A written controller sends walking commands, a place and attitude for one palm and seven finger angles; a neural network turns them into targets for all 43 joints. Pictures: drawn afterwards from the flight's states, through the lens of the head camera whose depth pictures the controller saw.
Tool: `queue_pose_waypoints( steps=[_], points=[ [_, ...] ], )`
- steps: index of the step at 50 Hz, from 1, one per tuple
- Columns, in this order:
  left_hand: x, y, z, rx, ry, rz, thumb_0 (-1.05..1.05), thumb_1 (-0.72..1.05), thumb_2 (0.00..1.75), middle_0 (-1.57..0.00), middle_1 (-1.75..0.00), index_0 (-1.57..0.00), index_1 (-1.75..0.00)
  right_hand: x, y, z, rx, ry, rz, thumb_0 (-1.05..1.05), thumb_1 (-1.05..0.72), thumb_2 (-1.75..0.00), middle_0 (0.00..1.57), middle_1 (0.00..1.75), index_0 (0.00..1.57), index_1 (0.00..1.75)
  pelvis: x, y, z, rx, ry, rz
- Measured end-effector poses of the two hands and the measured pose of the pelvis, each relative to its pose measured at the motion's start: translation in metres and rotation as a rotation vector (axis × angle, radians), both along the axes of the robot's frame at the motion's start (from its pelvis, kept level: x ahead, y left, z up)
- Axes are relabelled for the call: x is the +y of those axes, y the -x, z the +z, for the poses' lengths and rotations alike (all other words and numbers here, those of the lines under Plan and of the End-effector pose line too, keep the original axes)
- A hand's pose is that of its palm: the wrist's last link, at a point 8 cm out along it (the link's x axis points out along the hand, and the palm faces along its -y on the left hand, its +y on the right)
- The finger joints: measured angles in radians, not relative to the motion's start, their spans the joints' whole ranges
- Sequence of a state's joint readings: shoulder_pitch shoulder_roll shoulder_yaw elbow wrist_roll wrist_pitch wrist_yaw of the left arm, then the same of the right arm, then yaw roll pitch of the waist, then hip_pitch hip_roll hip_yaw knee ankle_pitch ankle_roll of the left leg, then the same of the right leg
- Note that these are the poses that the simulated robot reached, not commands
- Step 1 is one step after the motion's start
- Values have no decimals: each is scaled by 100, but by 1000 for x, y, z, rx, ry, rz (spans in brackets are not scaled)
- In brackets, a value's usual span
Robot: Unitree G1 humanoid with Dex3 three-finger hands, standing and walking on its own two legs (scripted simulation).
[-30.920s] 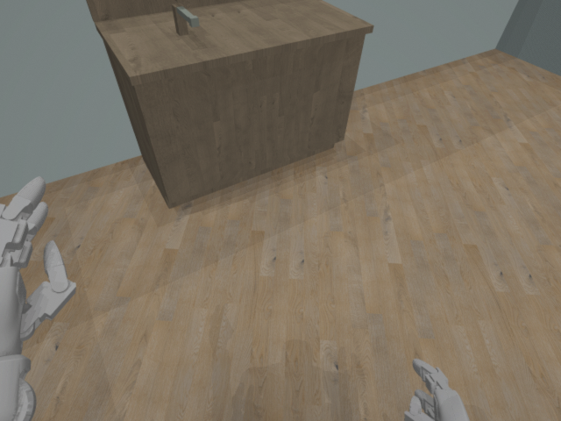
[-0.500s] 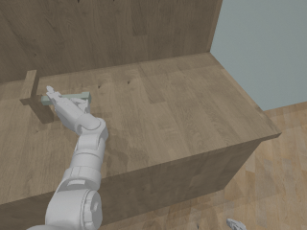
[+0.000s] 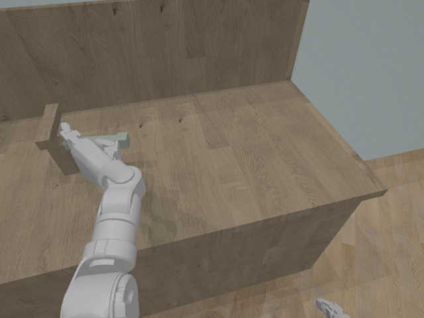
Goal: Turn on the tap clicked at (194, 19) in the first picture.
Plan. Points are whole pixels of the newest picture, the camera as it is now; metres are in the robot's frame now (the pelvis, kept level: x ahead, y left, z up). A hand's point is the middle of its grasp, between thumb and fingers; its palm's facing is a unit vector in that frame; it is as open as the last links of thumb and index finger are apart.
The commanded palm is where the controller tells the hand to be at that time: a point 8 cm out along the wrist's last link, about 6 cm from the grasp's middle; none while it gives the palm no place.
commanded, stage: lift the hand up off the lever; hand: left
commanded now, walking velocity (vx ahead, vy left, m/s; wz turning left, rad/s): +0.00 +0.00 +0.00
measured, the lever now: (123, 140) +0.50 +0.25 +0.05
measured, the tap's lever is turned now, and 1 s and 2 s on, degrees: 80 80 80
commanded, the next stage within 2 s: draw the hand back beside the body in 0.32 s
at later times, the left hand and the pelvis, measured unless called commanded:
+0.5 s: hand (125, 141) +0.42 +0.20 +0.13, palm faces +0.69 -0.71 -0.10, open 7.8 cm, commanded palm +0.35 +0.23 +0.13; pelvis +0.01 +0.00 +0.00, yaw +0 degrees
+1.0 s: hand (98, 181) +0.30 +0.21 +0.15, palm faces +0.24 -0.94 -0.23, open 7.6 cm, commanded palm +0.26 +0.25 +0.15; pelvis +0.00 +0.01 +0.02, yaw -2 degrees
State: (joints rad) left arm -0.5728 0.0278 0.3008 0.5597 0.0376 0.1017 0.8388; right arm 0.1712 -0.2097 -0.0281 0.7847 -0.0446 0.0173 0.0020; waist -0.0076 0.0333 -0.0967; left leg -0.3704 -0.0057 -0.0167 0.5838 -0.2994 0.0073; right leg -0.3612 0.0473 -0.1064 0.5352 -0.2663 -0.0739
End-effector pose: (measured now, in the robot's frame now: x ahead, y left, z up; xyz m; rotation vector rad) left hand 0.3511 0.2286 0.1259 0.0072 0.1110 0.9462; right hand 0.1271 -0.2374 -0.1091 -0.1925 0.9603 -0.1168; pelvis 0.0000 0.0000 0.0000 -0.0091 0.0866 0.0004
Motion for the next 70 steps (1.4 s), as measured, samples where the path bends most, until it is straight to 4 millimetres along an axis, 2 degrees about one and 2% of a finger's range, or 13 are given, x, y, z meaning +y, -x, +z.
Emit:
queue_pose_waypoints(
  steps=[9, 22, 29, 32, 36, 41, 46, 51, 56, 70],
  points=[
    [6, 7, 6, 0, -9, -2, 1, 90, 90, -15, -15, -15, -15, 3, -16, 7, -41, 3, 18, 1, -90, -90, 20, 29, 20, 30, -1, 0, 2, -20, 1, 7],
    [1, -6, 4, 21, 1, -15, 1, 90, 90, -15, -15, -15, -15, 9, -24, 5, -28, -8, 26, 1, -90, -90, 20, 29, 20, 30, 1, -6, 3, -6, 0, 4],
    [-19, -14, 13, -51, -79, -450, 1, 90, 90, -15, -15, -15, -15, 4, -16, 9, -34, -2, -73, 1, -90, -90, 20, 30, 20, 30, 3, -12, 5, -40, -10, -38],
    [-14, -3, 11, -65, -36, -534, 1, 90, 89, -16, -16, -16, -16, -1, -12, 16, -55, 2, -117, 1, -90, -90, 20, 30, 20, 30, 3, -15, 7, -63, -7, -58],
    [9, 23, 2, -18, -121, -616, 1, 90, 89, -17, -17, -16, -17, -5, -9, 24, -98, -6, -125, 1, -90, -90, 20, 29, 20, 30, 3, -16, 10, -106, -6, -63],
    [32, 61, 13, -14, -241, -653, 1, 90, 89, -17, -18, -17, -18, -4, -11, 28, -132, 8, -63, 1, -90, -90, 20, 29, 20, 30, 6, -11, 13, -152, -1, -47],
    [29, 79, 27, -83, -288, -688, 1, 90, 90, -17, -20, -17, -20, 7, -23, 31, -152, 6, 8, 2, -90, -90, 20, 29, 20, 30, 10, -3, 15, -173, -3, -28],
    [23, 85, 28, -105, -292, -729, 1, 90, 90, -18, -21, -18, -21, 22, -37, 41, -213, -24, 26, 2, -90, -90, 20, 29, 20, 30, 11, 3, 16, -178, -2, -33],
    [28, 99, 31, -106, -302, -731, 1, 90, 89, -19, -23, -18, -23, 34, -44, 49, -266, -48, 35, 2, -90, -90, 20, 30, 20, 30, 13, 4, 16, -186, 1, -43],
    [53, 149, 43, -108, -364, -650, 1, 90, 89, -20, -27, -20, -27, 33, -41, 44, -236, -21, 66, 2, -90, -90, 20, 30, 20, 30, 17, 3, 16, -195, 5, -30]
  ],
)
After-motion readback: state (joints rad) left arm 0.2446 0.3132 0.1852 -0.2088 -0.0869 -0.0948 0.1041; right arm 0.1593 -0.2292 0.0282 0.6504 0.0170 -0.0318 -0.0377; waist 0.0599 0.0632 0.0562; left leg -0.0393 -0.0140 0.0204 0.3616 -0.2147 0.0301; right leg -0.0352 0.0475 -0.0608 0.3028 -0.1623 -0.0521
